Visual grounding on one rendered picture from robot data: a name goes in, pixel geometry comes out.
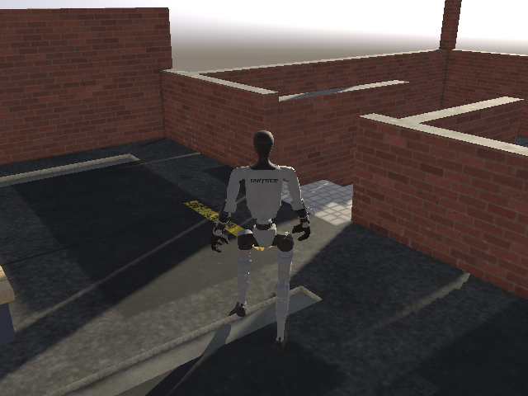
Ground stairs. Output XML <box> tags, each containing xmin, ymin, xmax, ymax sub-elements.
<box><xmin>300</xmin><ymin>180</ymin><xmax>353</xmax><ymax>209</ymax></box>

